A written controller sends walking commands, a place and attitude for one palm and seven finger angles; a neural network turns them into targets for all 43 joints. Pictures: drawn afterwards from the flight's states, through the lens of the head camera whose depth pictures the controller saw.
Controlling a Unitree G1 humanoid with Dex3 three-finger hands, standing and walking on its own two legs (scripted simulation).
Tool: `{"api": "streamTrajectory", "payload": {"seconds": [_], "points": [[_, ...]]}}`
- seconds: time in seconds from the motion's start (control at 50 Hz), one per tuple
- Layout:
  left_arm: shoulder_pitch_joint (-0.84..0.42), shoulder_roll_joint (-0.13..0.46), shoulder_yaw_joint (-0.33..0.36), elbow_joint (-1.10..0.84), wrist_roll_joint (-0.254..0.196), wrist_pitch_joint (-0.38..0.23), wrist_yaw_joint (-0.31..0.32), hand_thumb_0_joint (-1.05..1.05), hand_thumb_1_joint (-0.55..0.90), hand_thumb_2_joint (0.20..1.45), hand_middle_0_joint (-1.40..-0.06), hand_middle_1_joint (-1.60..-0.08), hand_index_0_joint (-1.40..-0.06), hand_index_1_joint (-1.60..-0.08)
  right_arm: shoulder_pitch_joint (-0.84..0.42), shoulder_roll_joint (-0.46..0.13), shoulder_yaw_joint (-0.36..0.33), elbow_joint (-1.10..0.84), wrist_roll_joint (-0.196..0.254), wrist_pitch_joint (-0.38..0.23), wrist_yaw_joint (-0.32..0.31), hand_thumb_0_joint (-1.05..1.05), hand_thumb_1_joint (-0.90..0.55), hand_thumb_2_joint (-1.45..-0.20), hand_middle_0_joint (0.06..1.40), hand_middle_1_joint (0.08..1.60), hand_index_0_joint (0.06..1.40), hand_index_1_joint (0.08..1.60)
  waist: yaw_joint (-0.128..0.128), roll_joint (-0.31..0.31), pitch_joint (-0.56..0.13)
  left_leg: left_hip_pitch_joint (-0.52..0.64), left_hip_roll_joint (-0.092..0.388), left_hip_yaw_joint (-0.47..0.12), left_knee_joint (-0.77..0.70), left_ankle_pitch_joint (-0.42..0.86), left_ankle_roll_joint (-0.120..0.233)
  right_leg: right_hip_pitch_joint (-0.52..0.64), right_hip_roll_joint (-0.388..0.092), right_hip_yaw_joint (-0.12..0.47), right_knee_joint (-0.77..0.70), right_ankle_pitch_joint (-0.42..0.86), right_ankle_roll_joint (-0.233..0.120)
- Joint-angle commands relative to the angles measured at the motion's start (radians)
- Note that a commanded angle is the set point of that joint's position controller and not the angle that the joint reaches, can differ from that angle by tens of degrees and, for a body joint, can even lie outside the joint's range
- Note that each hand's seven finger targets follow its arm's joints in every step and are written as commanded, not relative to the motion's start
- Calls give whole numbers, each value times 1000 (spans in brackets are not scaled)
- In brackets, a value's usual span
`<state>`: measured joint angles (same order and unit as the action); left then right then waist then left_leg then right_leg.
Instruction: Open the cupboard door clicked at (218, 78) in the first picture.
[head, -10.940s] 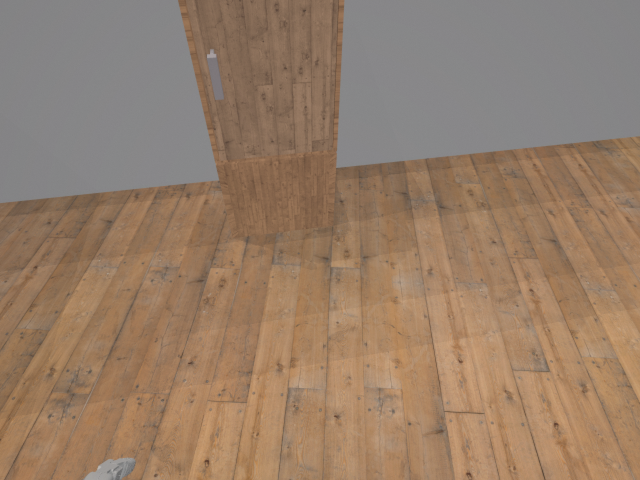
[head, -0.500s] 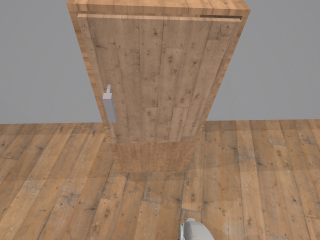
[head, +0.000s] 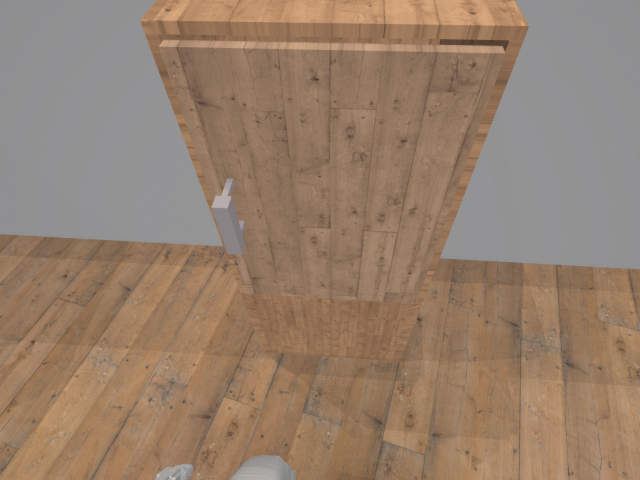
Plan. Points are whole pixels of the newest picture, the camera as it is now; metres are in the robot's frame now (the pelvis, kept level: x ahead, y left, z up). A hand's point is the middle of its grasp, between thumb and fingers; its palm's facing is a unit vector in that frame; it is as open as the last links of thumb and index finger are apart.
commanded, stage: come to a stop and stand still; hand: left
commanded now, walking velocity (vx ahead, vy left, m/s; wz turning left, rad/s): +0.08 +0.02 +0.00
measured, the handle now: (232, 216) +0.51 +0.20 -0.02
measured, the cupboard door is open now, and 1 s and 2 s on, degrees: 0 0 0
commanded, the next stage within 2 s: look again from close up in 1.12 s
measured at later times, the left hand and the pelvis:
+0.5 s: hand out of the picture -0.06 +0.23 -0.17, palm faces +0.01 -0.99 -0.14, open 7.3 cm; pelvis -0.04 +0.05 +0.01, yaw -2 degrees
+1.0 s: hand out of the picture +0.02 +0.17 -0.17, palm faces +0.05 -0.98 -0.21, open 7.1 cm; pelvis -0.02 -0.01 +0.01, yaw +0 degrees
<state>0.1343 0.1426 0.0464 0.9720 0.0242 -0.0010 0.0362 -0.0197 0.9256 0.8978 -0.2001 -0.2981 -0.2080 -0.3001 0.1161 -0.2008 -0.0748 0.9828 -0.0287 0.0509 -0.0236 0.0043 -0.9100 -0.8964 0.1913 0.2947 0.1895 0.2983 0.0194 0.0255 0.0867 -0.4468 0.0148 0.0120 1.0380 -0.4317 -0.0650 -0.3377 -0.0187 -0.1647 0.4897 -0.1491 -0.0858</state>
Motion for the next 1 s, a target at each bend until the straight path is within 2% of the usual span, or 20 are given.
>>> {"api": "streamTrajectory", "payload": {"seconds": [0.0, 0.06, 0.12, 0.14, 0.16, 0.18, 0.2, 0.24, 0.3, 0.44, 0.54, 0.58, 0.6, 0.62, 0.64, 0.66, 0.7, 0.78, 0.88, 0.98], "points": [[97, 189, 46, -47, 13, -2, 11, 0, 900, 900, -200, -300, -200, -300, 135, -33, 0, -25, 6, 7, 17, 0, -900, -900, 200, 300, 200, 300, 3, -169, -143, 48, 19, -19, -99, 5, 11, 140, -301, 304, -203, 174, -100], [114, 206, 48, -44, 19, 5, 4, 0, 900, 900, -200, -300, -200, -300, 121, -30, 8, -42, 12, -11, 23, 0, -900, -900, 200, 300, 200, 300, 16, -189, -149, 130, 5, 17, -284, -26, 31, 126, -273, 331, -249, -86, -84], [82, 219, 47, -27, 10, 15, -4, 0, 900, 900, -200, -300, -200, -300, 245, -32, 14, 5, 12, -25, 24, 0, -900, -900, 200, 300, 200, 300, -40, -218, -154, 351, -25, 72, -539, 55, 56, 8, -209, 283, -299, -333, -2], [79, 203, 40, -18, 5, 16, -5, 0, 900, 900, -200, -300, -200, -300, 285, -38, 15, 24, 13, -31, 21, 0, -900, -900, 200, 300, 200, 300, -54, -159, -153, 453, -14, 62, -661, 101, 63, -53, -176, 249, -254, -383, 39], [83, 183, 34, -24, -3, 17, -10, 0, 900, 900, -200, -300, -200, -300, 296, -100, 3, 26, 6, -38, 14, 0, -900, -900, 200, 300, 200, 300, -60, -6, -121, 450, 77, -65, -765, -6, 96, -121, -113, 194, -157, -418, 83], [86, 115, 19, -29, -15, 20, -16, 0, 900, 900, -200, -300, -200, -300, 260, -136, 0, 13, -9, -40, 12, 0, -900, -900, 200, 300, 200, 300, -55, 214, -44, 293, 252, -301, -915, -248, 152, -158, -33, 99, 26, -317, 125], [72, 92, 13, -27, -12, 26, -17, 0, 900, 900, -200, -300, -200, -300, 155, -151, 9, -22, -11, -31, 6, 0, -900, -900, 200, 300, 200, 300, -35, 252, 62, 82, 353, -386, -1016, -355, 201, -125, -30, 107, 178, -258, 122], [128, 103, 19, 14, 9, 34, -29, 0, 900, 900, -200, -300, -200, -300, 64, -101, 25, -26, -7, -45, -4, 0, -900, -900, 200, 300, 200, 300, 19, 168, 81, 20, 279, -290, -996, -212, 178, -79, -14, 169, 355, -188, 109], [203, 97, 21, 50, 10, 25, -41, 0, 900, 900, -200, -300, -200, -300, 133, -111, 22, -4, 1, -62, -16, 0, -900, -900, 200, 300, 200, 300, 10, 36, 50, 206, 234, -202, -930, -44, 176, -210, 5, 174, 502, -140, 119], [111, 100, 13, 21, 7, 27, -45, 0, 900, 900, -200, -300, -200, -300, 335, -89, 17, 76, -1, -76, -42, 0, -900, -900, 200, 300, 200, 300, -70, 115, -1, 438, 294, -202, -836, 380, 220, -268, -48, 174, 377, -193, 131], [121, 52, -3, 36, -5, 16, -39, 0, 900, 900, -200, -300, -200, -300, 328, -98, 16, 101, -6, -70, -38, 0, -900, -900, 200, 300, 200, 300, -54, 175, -47, 334, 252, -142, -738, 538, 201, -10, -15, 104, 114, -252, 109], [180, 47, 1, 70, -8, 7, -33, 0, 900, 900, -200, -300, -200, -300, 321, -85, 18, 113, 1, -68, -35, 0, -900, -900, 200, 300, 200, 300, -21, 141, -73, 260, 203, -102, -675, 448, 152, 149, -4, 81, -61, -65, 106], [214, 67, 2, 85, -8, 0, -26, 0, 900, 900, -200, -300, -200, -300, 330, -58, 22, 117, 8, -69, -30, 0, -900, -900, 200, 300, 200, 300, -8, 73, -102, 201, 164, -75, -636, 363, 117, 257, -36, 119, -120, 20, 99], [235, 101, 4, 105, -9, -8, -16, 0, 900, 900, -200, -300, -200, -300, 336, -14, 34, 117, 15, -71, -25, 0, -900, -900, 200, 300, 200, 300, -2, -11, -105, 93, 124, -17, -584, 225, 79, 367, -135, 215, -126, 65, 72], [237, 142, 7, 116, -12, -13, -8, 0, 900, 900, -200, -300, -200, -300, 320, 36, 50, 110, 16, -65, -18, 0, -900, -900, 200, 300, 200, 300, 0, -129, -70, 27, 61, 41, -542, 58, 48, 366, -237, 297, -155, 120, 23], [234, 169, 8, 113, -11, -12, -7, 0, 900, 900, -200, -300, -200, -300, 321, 46, 50, 106, 12, -60, -18, 0, -900, -900, 200, 300, 200, 300, -4, -163, -58, 51, 53, 57, -492, -14, 44, 296, -297, 322, -186, 89, -15], [189, 140, 5, 110, -12, -19, -3, 0, 900, 900, -200, -300, -200, -300, 302, 37, 47, 118, 6, -43, -18, 0, -900, -900, 200, 300, 200, 300, -9, -262, -19, 95, 77, 36, -411, -12, 41, 216, -250, 301, -212, 208, -37], [128, 87, -14, 106, -21, -19, 1, 0, 900, 900, -200, -300, -200, -300, 352, 51, 49, 172, 13, -46, -17, 0, -900, -900, 200, 300, 200, 300, -47, -120, -22, 227, 94, 28, -574, 252, 38, 177, -182, 187, -125, 302, -8], [133, 73, -13, 107, -19, -7, 2, 0, 900, 900, -200, -300, -200, -300, 289, 32, 47, 179, 11, -55, -17, 0, -900, -900, 200, 300, 200, 300, -23, 31, 28, 247, 126, 20, -657, 400, 45, 165, -99, 146, -137, 130, 61], [178, 81, -16, 118, -16, -14, 3, 0, 900, 900, -200, -300, -200, -300, 255, 18, 44, 159, 14, -54, -21, 0, -900, -900, 200, 300, 200, 300, -22, -24, -27, 292, 122, 30, -651, 403, 46, 206, -111, 155, -148, 233, 67]]}}
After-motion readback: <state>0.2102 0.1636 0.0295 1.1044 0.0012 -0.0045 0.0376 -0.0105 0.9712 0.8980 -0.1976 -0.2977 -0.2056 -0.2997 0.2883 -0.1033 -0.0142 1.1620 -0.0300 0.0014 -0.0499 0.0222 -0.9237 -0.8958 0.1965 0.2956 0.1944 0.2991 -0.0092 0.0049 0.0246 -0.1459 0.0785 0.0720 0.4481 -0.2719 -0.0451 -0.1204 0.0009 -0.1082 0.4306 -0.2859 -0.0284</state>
